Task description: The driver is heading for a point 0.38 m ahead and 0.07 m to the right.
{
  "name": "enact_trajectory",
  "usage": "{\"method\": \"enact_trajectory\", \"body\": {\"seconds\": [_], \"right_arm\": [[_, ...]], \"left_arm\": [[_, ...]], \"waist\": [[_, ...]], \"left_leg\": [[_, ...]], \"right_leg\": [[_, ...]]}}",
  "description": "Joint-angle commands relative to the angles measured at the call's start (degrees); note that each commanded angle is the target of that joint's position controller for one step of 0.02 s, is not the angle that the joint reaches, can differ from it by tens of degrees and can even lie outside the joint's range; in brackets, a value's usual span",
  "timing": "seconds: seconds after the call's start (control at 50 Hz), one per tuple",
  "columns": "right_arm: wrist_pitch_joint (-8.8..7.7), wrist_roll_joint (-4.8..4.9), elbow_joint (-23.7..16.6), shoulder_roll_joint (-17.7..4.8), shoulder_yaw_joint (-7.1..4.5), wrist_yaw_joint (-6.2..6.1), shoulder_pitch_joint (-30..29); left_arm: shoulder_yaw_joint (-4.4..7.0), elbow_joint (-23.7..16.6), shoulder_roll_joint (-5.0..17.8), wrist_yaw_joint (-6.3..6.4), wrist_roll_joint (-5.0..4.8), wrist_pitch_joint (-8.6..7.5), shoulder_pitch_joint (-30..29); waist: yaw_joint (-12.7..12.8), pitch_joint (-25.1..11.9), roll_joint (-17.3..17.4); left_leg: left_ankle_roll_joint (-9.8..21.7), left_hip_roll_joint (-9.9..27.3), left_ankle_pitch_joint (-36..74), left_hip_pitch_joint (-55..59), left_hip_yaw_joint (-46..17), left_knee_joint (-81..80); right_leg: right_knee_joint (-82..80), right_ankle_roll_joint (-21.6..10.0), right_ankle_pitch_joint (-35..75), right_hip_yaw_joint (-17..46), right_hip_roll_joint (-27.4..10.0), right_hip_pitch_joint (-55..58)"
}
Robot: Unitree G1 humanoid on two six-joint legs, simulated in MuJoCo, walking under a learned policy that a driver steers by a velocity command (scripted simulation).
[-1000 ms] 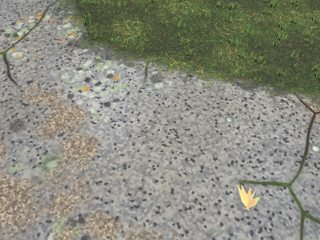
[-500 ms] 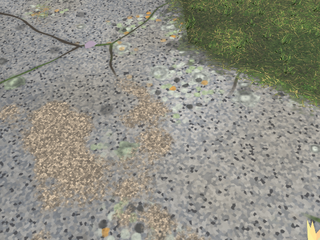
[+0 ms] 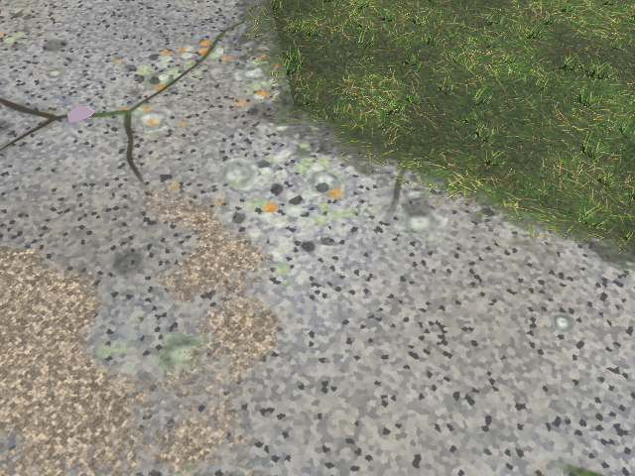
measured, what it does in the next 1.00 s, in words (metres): walks ahead, turning right: right foot, then left foot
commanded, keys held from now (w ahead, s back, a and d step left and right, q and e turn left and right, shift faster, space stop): w+e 0.26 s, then no key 0.74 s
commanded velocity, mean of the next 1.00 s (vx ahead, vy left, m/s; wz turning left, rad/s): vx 0.23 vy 0.00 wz -0.25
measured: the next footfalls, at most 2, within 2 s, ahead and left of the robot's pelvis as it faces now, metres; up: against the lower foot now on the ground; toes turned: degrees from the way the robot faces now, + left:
right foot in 0.12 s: +0.24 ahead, -0.08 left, +0.00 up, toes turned -7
left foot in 0.64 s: +0.48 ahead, +0.01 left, +0.00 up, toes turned -14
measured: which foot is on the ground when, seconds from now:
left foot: down 0.00-0.14, up 0.16-0.62, down 0.64-1.00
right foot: up 0.00-0.10, down 0.12-0.66, up 0.68-0.96, down 0.98-1.00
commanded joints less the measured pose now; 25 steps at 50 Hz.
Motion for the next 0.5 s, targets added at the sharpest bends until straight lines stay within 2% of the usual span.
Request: {"method": "enact_trajectory", "body": {"seconds": [0.02,0.06,0.08,0.1,0.12,0.14,0.16,0.18,0.2,0.22,0.24,0.26,0.28,0.34,0.38,0.44,0.5], "right_arm": [[-0.86,0.11,-1.3,-8.1,-1.54,-0.82,0.4],[-0.65,-0.12,-0.5,-9.8,-1.79,-1.43,0.0],[-0.26,-0.37,-0.4,-10.9,-2.05,-1.8,-0.4],[0.22,-0.59,-0.5,-12.1,-2.38,-1.98,-0.9],[0.45,-0.34,-1.0,-12.6,-2.5,-1.95,-1.7],[0.16,-0.37,-2.7,-10.3,-1.89,-1.5,-0.9],[-0.3,0.66,-6.8,-5.4,-1.03,-0.17,0.6],[-0.76,-0.19,-7.5,-9.9,-1.8,-0.03,-6.1],[-1.48,0.43,-8.8,-9.2,-1.44,0.29,-8.3],[-1.85,0.32,-8.3,-8.8,-1.28,0.23,-7.8],[-1.13,-0.5,-8.4,-8.4,-1.27,0.18,-8.0],[0.08,-1.34,-7.9,-7.8,-1.02,0.28,-6.1],[1.19,-1.58,-7.5,-7.4,-1.0,0.44,-4.9],[2.64,-1.14,-7.6,-6.0,-0.97,0.46,-5.3],[2.83,-1.01,-8.5,-5.7,-1.03,0.49,-8.6],[3.04,-0.52,-9.4,-5.2,-0.83,0.56,-13.2],[2.93,-0.13,-9.7,-5.3,-0.63,0.34,-16.7]], "left_arm": [[-1.05,-7.8,0.3,-0.66,0.04,-1.07,-10.6],[-0.65,-7.3,1.6,-0.11,0.03,-1.01,-7.1],[-0.21,-6.3,2.7,0.21,0.12,-1.08,-3.1],[0.49,-4.7,4.3,0.55,0.23,-1.39,3.1],[1.6,-2.2,6.4,1.15,0.78,-1.91,11.1],[3.26,-0.9,11.3,2.24,1.23,-1.87,17.4],[4.43,-2.7,16.4,2.55,0.41,-1.45,13.5],[4.66,-2.4,14.5,2.67,-1.53,-1.07,13.3],[3.95,-1.9,12.4,3.23,-1.71,-1.05,10.6],[3.23,-1.3,9.6,3.31,-1.63,-1.28,8.9],[2.8,-1.4,8.4,3.46,-1.65,-1.79,7.0],[2.31,-1.6,7.3,3.49,-1.67,-2.18,5.2],[1.99,-1.7,6.8,3.37,-1.71,-2.79,4.7],[1.95,-0.4,7.6,2.95,-1.61,-4.11,6.4],[1.63,0.6,7.1,3.11,-1.68,-4.06,8.0],[1.13,1.8,6.3,3.75,-1.95,-3.52,10.3],[0.79,2.9,6.0,4.58,-1.53,-3.03,12.5]], "waist": [[-1.1,6.5,7.1],[1.2,2.7,8.3],[3.2,-0.4,9.0],[5.9,-4.4,9.3],[9.9,-9.0,7.6],[11.5,-14.3,1.1],[6.0,-19.3,-12.7],[9.3,-17.6,-1.2],[7.0,-9.8,0.7],[4.2,-3.9,4.7],[2.2,-1.6,5.6],[0.3,-1.4,4.9],[-0.6,-1.1,4.0],[-1.1,-1.3,3.1],[0.1,-1.8,1.2],[2.4,-2.7,-1.2],[4.6,-2.8,-1.6]], "left_leg": [[3.7,15.5,43.1,-5.1,-0.8,-0.2],[2.5,16.2,63.3,-2.2,1.2,7.7],[2.3,16.7,70.9,-1.3,2.0,14.7],[2.5,17.1,71.5,-2.6,2.3,24.0],[2.2,16.0,62.7,-8.8,3.2,36.6],[1.6,12.5,36.6,-20.7,3.8,54.6],[-1.5,-0.7,-10.2,-44.1,-1.9,75.6],[-1.0,2.1,-5.5,-50.1,-11.8,77.8],[-0.8,4.8,-0.4,-50.9,-11.7,74.1],[-1.0,7.0,1.4,-48.1,-10.9,68.0],[-1.6,8.3,1.1,-44.9,-11.1,64.2],[-2.4,8.8,1.0,-41.5,-11.1,61.7],[-3.1,8.8,0.7,-39.9,-10.2,60.1],[-4.8,8.0,4.6,-38.6,-7.7,53.9],[-5.0,7.4,9.3,-39.8,-6.7,48.8],[-4.3,6.5,15.5,-40.7,-6.1,41.1],[-3.4,5.4,18.0,-41.2,-5.9,34.8]], "right_leg": [[-9.3,-1.9,0.9,-5.2,1.0,1.3],[-11.4,-4.7,-3.0,-7.6,4.4,8.3],[-11.6,-6.1,-5.6,-8.0,6.1,12.9],[-13.1,-7.6,-7.6,-7.1,7.6,20.4],[-17.7,-9.5,-6.9,-4.9,8.3,32.8],[-20.5,-12.8,-16.2,9.3,-2.5,45.8],[-27.8,-22.4,-15.1,44.5,-18.2,59.0],[-31.4,-22.0,-12.8,43.4,-16.6,57.6],[-32.4,-20.2,-8.6,35.3,-15.7,49.7],[-33.6,-17.9,-1.6,29.7,-13.2,40.7],[-34.2,-16.2,2.9,25.5,-10.1,34.8],[-35.2,-15.2,5.5,22.0,-7.8,30.8],[-35.4,-15.1,13.5,19.5,-7.1,28.5],[-34.3,-13.5,35.1,12.6,-5.1,25.9],[-32.8,-10.5,41.8,9.7,-3.2,27.5],[-31.2,-6.4,43.3,8.5,-2.1,31.7],[-29.6,-5.4,43.0,9.5,-3.3,36.8]]}}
